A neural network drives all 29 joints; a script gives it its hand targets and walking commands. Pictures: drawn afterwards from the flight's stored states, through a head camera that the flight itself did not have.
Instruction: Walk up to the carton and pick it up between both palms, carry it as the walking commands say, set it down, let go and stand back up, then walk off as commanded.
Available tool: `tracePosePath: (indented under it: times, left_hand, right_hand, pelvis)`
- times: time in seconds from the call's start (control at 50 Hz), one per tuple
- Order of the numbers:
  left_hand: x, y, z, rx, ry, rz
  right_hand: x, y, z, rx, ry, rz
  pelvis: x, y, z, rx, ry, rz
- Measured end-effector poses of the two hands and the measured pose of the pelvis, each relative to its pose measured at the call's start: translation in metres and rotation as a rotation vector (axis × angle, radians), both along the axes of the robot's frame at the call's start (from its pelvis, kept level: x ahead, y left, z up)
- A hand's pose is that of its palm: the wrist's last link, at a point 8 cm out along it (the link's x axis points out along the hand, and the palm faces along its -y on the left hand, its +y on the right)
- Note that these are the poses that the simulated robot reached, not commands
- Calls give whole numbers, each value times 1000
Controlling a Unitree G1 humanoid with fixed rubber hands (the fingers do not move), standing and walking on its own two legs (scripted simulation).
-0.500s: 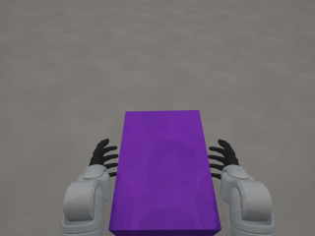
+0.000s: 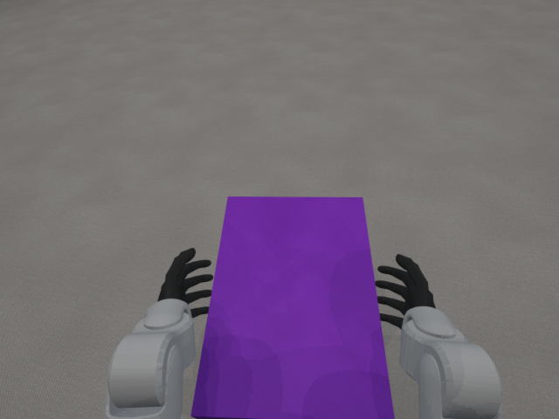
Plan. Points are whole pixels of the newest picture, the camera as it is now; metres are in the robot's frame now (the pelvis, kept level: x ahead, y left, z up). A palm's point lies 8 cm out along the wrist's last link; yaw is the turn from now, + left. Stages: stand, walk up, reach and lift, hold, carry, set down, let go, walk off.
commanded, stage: carry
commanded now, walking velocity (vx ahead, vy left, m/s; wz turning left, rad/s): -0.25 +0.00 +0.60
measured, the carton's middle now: (293, 307) +0.30 -0.01 +0.01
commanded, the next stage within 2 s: none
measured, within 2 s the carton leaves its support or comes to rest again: neither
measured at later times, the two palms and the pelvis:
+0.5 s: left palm out of the picture +0.01 +0.25 +0.09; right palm out of the picture +0.12 -0.02 +0.10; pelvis -0.18 +0.02 -0.01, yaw +21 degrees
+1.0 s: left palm out of the picture -0.22 +0.22 +0.10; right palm out of the picture -0.05 -0.02 +0.10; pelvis -0.35 -0.05 -0.02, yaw +38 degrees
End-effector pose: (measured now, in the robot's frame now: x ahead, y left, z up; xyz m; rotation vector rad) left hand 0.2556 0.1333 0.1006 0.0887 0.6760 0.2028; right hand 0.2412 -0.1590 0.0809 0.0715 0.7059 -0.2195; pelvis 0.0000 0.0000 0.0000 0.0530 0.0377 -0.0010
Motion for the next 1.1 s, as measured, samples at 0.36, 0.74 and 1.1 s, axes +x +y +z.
tracePosePath:
  times: [0.36,0.74,1.1]
  left_hand:
    - [-192,119,-32,-102,30,376]
    - [-344,71,-5,-1,3,468]
    - [-557,95,-28,-79,-7,802]
  right_hand:
    - [-81,136,-4,-130,27,370]
    - [-211,97,-3,-19,3,462]
    - [-343,176,-2,-119,-22,793]
  pelvis:
    - [-130,28,-12,-74,-5,297]
    - [-262,-32,-4,-30,-4,470]
    - [-386,-55,-18,-37,-20,735]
